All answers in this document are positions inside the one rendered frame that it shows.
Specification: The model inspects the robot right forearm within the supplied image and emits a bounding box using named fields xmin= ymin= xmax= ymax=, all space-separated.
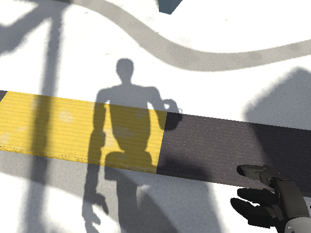
xmin=285 ymin=216 xmax=311 ymax=233

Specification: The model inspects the right robot hand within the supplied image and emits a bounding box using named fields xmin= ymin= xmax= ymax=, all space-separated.
xmin=230 ymin=164 xmax=311 ymax=233

